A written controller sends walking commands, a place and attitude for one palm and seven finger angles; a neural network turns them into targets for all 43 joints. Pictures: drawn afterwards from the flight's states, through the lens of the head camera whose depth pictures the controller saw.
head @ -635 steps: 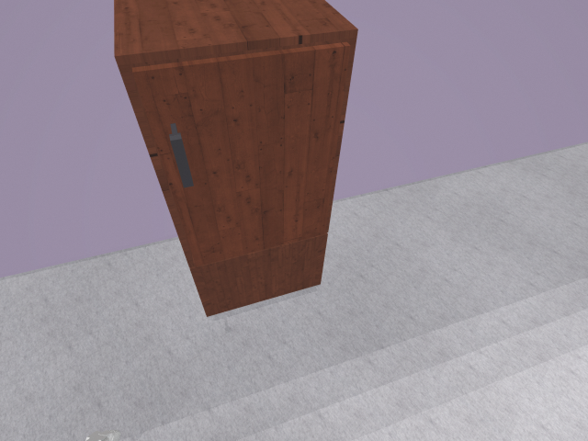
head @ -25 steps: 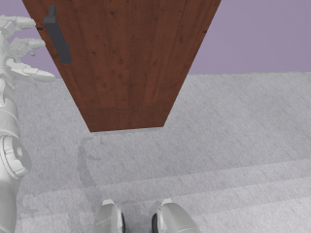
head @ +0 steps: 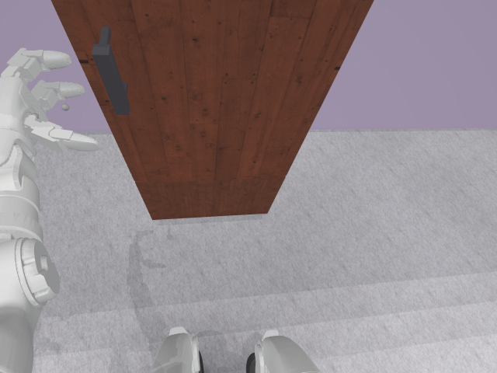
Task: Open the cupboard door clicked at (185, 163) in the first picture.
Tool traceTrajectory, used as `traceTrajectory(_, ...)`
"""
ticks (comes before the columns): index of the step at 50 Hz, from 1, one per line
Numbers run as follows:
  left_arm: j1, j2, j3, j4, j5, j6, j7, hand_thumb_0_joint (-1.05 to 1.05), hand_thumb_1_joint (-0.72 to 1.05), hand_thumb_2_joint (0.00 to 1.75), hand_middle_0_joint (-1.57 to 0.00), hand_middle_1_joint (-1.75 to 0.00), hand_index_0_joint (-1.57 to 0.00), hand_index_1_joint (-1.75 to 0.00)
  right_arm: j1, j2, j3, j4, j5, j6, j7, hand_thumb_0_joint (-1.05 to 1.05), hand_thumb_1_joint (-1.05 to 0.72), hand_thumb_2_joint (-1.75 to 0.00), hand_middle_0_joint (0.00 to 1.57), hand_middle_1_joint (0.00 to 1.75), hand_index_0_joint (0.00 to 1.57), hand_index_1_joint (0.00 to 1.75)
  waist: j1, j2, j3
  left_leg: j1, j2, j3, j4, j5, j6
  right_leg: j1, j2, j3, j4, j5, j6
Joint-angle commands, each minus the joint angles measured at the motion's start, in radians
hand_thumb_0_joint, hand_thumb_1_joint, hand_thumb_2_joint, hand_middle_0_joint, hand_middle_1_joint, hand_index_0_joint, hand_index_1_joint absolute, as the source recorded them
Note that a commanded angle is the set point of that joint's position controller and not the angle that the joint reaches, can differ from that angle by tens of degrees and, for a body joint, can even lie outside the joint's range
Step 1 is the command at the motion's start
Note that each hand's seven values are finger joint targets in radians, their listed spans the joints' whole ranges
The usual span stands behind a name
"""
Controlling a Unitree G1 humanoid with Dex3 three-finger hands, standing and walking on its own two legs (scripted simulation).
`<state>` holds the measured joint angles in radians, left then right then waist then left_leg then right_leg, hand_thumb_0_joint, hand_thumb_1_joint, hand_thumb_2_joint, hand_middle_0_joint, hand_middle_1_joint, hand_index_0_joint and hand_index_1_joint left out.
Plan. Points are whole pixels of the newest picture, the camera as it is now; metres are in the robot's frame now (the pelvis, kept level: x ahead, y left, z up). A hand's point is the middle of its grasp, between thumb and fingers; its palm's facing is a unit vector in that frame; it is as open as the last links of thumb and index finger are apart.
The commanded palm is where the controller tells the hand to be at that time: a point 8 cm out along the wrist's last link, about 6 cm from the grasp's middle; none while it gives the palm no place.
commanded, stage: move the hooked fingers beside the handle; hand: left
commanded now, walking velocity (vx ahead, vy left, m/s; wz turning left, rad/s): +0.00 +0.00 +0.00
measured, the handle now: (114, 73) +0.56 +0.18 +0.08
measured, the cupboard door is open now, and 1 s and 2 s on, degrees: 0 0 0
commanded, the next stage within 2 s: slide the fingers in behind the handle in 0.26 s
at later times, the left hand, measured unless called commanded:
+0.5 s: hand (70, 107) +0.50 +0.23 +0.07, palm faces +0.01 -1.00 +0.00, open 13.9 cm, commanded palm +0.49 +0.27 +0.07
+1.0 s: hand (109, 100) +0.51 +0.18 +0.08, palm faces +0.04 -1.00 -0.02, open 13.9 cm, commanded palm +0.49 +0.22 +0.07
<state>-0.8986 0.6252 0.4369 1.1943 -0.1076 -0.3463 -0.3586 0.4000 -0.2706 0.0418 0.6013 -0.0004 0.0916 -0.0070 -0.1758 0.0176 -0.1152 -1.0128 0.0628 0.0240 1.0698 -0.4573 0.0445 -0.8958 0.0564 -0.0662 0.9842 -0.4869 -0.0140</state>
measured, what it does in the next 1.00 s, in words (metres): stands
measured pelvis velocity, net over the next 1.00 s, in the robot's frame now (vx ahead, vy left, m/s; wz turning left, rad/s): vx -0.01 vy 0.00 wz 0.00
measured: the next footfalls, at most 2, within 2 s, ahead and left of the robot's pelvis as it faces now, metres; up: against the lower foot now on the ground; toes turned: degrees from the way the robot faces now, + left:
none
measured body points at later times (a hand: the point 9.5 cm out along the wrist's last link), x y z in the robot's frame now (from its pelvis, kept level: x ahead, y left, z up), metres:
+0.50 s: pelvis -0.01 +0.00 +0.00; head +0.13 +0.03 +0.42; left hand +0.49 +0.29 +0.08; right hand -0.02 -0.26 -0.11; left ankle +0.02 +0.09 -0.66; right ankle -0.02 -0.12 -0.66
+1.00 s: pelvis -0.01 +0.00 -0.01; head +0.12 +0.02 +0.42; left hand +0.50 +0.24 +0.08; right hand -0.01 -0.26 -0.11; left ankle +0.02 +0.09 -0.66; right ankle -0.02 -0.12 -0.66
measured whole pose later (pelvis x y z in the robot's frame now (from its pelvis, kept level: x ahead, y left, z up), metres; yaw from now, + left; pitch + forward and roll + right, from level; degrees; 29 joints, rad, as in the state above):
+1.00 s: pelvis -0.01 +0.00 -0.01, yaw +0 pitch +23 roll -4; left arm -0.94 0.51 0.39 1.18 -0.06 -0.40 -0.20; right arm 0.41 -0.26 0.04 0.61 -0.02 0.07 0.02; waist -0.19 0.03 -0.12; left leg -1.04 0.06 0.03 1.09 -0.45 0.04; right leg -0.94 0.05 -0.06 1.03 -0.49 -0.02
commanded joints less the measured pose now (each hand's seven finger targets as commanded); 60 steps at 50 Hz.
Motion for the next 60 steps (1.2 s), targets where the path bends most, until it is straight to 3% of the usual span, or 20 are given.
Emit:
traceTrajectory(1, -0.422, 0.223, 0.009, -0.233, -0.028, -0.092, -0.003, 0.00, -0.50, 0.30, -0.30, -1.20, -0.30, -1.20, 0.179, -0.197, -0.071, -0.026, -0.004, -0.007, -0.013, 0.00, -0.90, -0.90, 0.20, 0.30, 0.20, 0.30, -0.011, 0.189, -0.480, 0.567, -0.012, -0.109, -0.080, 0.507, -0.014, 0.009, 0.023, 0.025, -0.090, 0.365, -0.011)
traceTrajectory(3, -0.434, 0.200, -0.006, -0.223, -0.025, -0.095, 0.007, 0.00, -0.50, 0.30, -0.30, -1.20, -0.30, -1.20, 0.169, -0.195, -0.070, -0.024, -0.004, -0.009, -0.012, 0.00, -0.90, -0.90, 0.20, 0.30, 0.20, 0.30, -0.015, 0.196, -0.454, 0.565, -0.010, -0.113, -0.081, 0.478, -0.016, -0.016, 0.022, 0.022, -0.094, 0.330, -0.011)
traceTrajectory(5, -0.455, 0.236, 0.020, -0.201, -0.018, -0.096, 0.024, 0.00, -0.50, 0.30, -0.30, -1.20, -0.30, -1.20, 0.172, -0.200, -0.069, -0.021, -0.005, -0.009, -0.015, 0.00, -0.90, -0.90, 0.20, 0.30, 0.20, 0.30, -0.017, 0.182, -0.429, 0.542, -0.010, -0.119, -0.081, 0.444, -0.015, -0.029, 0.022, 0.022, -0.090, 0.301, -0.014)
traceTrajectory(8, -0.485, 0.248, 0.019, -0.172, -0.005, -0.090, 0.040, 0.00, -0.50, 0.30, -0.30, -1.20, -0.30, -1.20, 0.165, -0.202, -0.065, -0.022, -0.003, -0.014, -0.018, 0.00, -0.90, -0.90, 0.20, 0.30, 0.20, 0.30, -0.031, 0.152, -0.436, 0.496, -0.013, -0.115, -0.075, 0.392, -0.009, -0.020, 0.019, 0.028, -0.091, 0.281, -0.007)
traceTrajectory(10, -0.510, 0.312, 0.058, -0.193, 0.001, -0.100, 0.046, 0.00, -0.50, 0.30, -0.30, -1.20, -0.30, -1.20, 0.169, -0.207, -0.061, -0.025, -0.006, -0.019, -0.022, 0.00, -0.90, -0.90, 0.20, 0.30, 0.20, 0.30, -0.017, 0.177, -0.471, 0.489, -0.017, -0.115, -0.067, 0.404, -0.010, 0.004, 0.018, 0.033, -0.076, 0.294, -0.012)
traceTrajectory(14, -0.498, 0.330, 0.058, -0.187, 0.015, -0.103, 0.041, 0.00, -0.50, 0.30, -0.30, -1.20, -0.30, -1.20, 0.165, -0.203, -0.056, -0.029, -0.006, -0.020, -0.021, 0.00, -0.90, -0.90, 0.20, 0.30, 0.20, 0.30, -0.013, 0.196, -0.502, 0.484, -0.017, -0.107, -0.058, 0.412, -0.010, 0.027, 0.018, 0.039, -0.075, 0.314, -0.008)
traceTrajectory(16, -0.481, 0.306, 0.043, -0.198, 0.008, -0.101, 0.025, 0.00, -0.50, 0.30, -0.30, -1.20, -0.30, -1.20, 0.168, -0.202, -0.058, -0.030, -0.005, -0.016, -0.019, 0.00, -0.90, -0.90, 0.20, 0.30, 0.20, 0.30, -0.008, 0.220, -0.527, 0.524, -0.014, -0.110, -0.060, 0.451, -0.014, 0.020, 0.021, 0.033, -0.072, 0.334, -0.010)
traceTrajectory(22, -0.431, 0.219, -0.008, -0.161, -0.028, -0.054, -0.009, 0.00, -0.50, 0.30, -0.30, -1.20, -0.30, -1.20, 0.176, -0.204, -0.062, -0.027, 0.002, -0.010, -0.020, 0.00, -0.90, -0.90, 0.20, 0.30, 0.20, 0.30, -0.024, 0.164, -0.449, 0.498, -0.012, -0.108, -0.082, 0.398, -0.009, 0.000, 0.025, 0.024, -0.101, 0.299, -0.008)
traceTrajectory(24, -0.472, 0.211, -0.012, -0.163, -0.030, -0.050, 0.002, 0.00, -0.50, 0.30, -0.30, -1.20, -0.30, -1.20, 0.182, -0.204, -0.063, -0.018, 0.000, -0.015, -0.021, 0.00, -0.90, -0.90, 0.20, 0.30, 0.20, 0.30, -0.039, 0.139, -0.419, 0.470, -0.011, -0.112, -0.086, 0.363, -0.005, -0.012, 0.025, 0.023, -0.105, 0.274, -0.005)
traceTrajectory(27, -0.486, 0.239, 0.022, -0.194, -0.024, -0.078, 0.032, 0.00, -0.50, 0.30, -0.30, -1.20, -0.30, -1.20, 0.189, -0.202, -0.066, -0.015, -0.007, -0.023, -0.019, 0.00, -0.90, -0.90, 0.20, 0.30, 0.20, 0.30, -0.019, 0.156, -0.462, 0.484, -0.014, -0.115, -0.080, 0.373, -0.009, -0.006, 0.023, 0.027, -0.094, 0.269, -0.010)
traceTrajectory(32, -0.481, 0.200, 0.001, -0.243, 0.002, -0.116, 0.077, 0.00, -0.50, 0.30, -0.30, -1.20, -0.30, -1.20, 0.188, -0.194, -0.070, -0.014, -0.016, -0.027, -0.004, 0.00, -0.90, -0.90, 0.20, 0.30, 0.20, 0.30, -0.003, 0.238, -0.507, 0.570, -0.009, -0.131, -0.084, 0.426, -0.025, -0.044, 0.023, 0.016, -0.077, 0.265, -0.017)
traceTrajectory(34, -0.474, 0.143, -0.041, -0.220, 0.010, -0.106, 0.091, 0.00, -0.50, 0.30, -0.30, -1.20, -0.30, -1.20, 0.183, -0.190, -0.071, -0.012, -0.015, -0.024, 0.001, 0.00, -0.90, -0.90, 0.20, 0.30, 0.20, 0.30, -0.016, 0.234, -0.472, 0.574, -0.007, -0.132, -0.088, 0.419, -0.026, -0.066, 0.022, 0.012, -0.085, 0.257, -0.017)
traceTrajectory(37, -0.497, 0.122, -0.055, -0.197, 0.014, -0.088, 0.112, 0.00, -0.50, 0.30, -0.30, -1.20, -0.30, -1.20, 0.184, -0.192, -0.071, -0.013, -0.014, -0.021, 0.004, 0.00, -0.90, -0.90, 0.20, 0.30, 0.20, 0.30, -0.031, 0.199, -0.440, 0.555, -0.007, -0.137, -0.097, 0.386, -0.024, -0.071, 0.023, 0.008, -0.091, 0.241, -0.014)
traceTrajectory(40, -0.508, 0.151, -0.018, -0.193, 0.014, -0.088, 0.140, 0.00, -0.50, 0.30, -0.30, -1.20, -0.30, -1.20, 0.190, -0.195, -0.069, -0.018, -0.018, -0.024, 0.002, 0.00, -0.90, -0.90, 0.20, 0.30, 0.20, 0.30, -0.027, 0.160, -0.437, 0.518, -0.013, -0.131, -0.096, 0.370, -0.016, -0.040, 0.023, 0.013, -0.090, 0.248, -0.014)
traceTrajectory(43, -0.525, 0.160, -0.014, -0.189, 0.025, -0.103, 0.159, 0.00, -0.50, 0.30, -0.30, -1.20, -0.30, -1.20, 0.185, -0.192, -0.067, -0.017, -0.020, -0.028, 0.002, 0.00, -0.90, -0.90, 0.20, 0.30, 0.20, 0.30, -0.034, 0.134, -0.448, 0.488, -0.016, -0.123, -0.086, 0.362, -0.013, -0.021, 0.020, 0.022, -0.086, 0.259, -0.009)
traceTrajectory(47, -0.474, 0.127, -0.020, -0.254, 0.029, -0.143, 0.166, 0.00, -0.50, 0.30, -0.30, -1.20, -0.30, -1.20, 0.183, -0.180, -0.073, -0.025, -0.024, -0.031, 0.014, 0.00, -0.90, -0.90, 0.20, 0.30, 0.20, 0.30, 0.000, 0.184, -0.560, 0.559, -0.018, -0.116, -0.069, 0.476, -0.021, 0.020, 0.021, 0.024, -0.063, 0.347, -0.013)
traceTrajectory(51, -0.445, 0.071, -0.064, -0.196, 0.021, -0.109, 0.157, 0.00, -0.50, 0.30, -0.30, -1.20, -0.30, -1.20, 0.182, -0.180, -0.073, -0.023, -0.017, -0.020, 0.019, 0.00, -0.90, -0.90, 0.20, 0.30, 0.20, 0.30, -0.022, 0.137, -0.476, 0.498, -0.023, -0.097, -0.074, 0.441, -0.013, 0.032, 0.021, 0.027, -0.081, 0.364, -0.005)
traceTrajectory(53, -0.427, 0.103, -0.035, -0.160, 0.017, -0.081, 0.158, 0.00, -0.50, 0.30, -0.30, -1.20, -0.30, -1.20, 0.186, -0.184, -0.073, -0.027, -0.013, -0.015, 0.015, 0.00, -0.90, -0.90, 0.20, 0.30, 0.20, 0.30, -0.020, 0.078, -0.429, 0.428, -0.029, -0.086, -0.082, 0.383, -0.005, 0.069, 0.020, 0.033, -0.095, 0.352, -0.002)
traceTrajectory(56, -0.474, 0.106, -0.028, -0.224, 0.009, -0.097, 0.165, 0.00, -0.50, 0.30, -0.30, -1.20, -0.30, -1.20, 0.179, -0.174, -0.073, -0.033, -0.012, -0.019, 0.010, 0.00, -0.90, -0.90, 0.20, 0.30, 0.20, 0.30, -0.013, 0.106, -0.476, 0.431, -0.035, -0.077, -0.075, 0.398, -0.002, 0.101, 0.017, 0.046, -0.089, 0.387, -0.002)
traceTrajectory(60, -0.432, 0.050, -0.065, -0.213, 0.017, -0.117, 0.168, 0.00, -0.50, 0.30, -0.30, -1.20, -0.30, -1.20, 0.182, -0.166, -0.075, -0.027, -0.015, -0.025, 0.017, 0.00, -0.90, -0.90, 0.20, 0.30, 0.20, 0.30, -0.015, 0.103, -0.460, 0.440, -0.037, -0.076, -0.065, 0.415, -0.001, 0.088, 0.018, 0.047, -0.085, 0.404, -0.004)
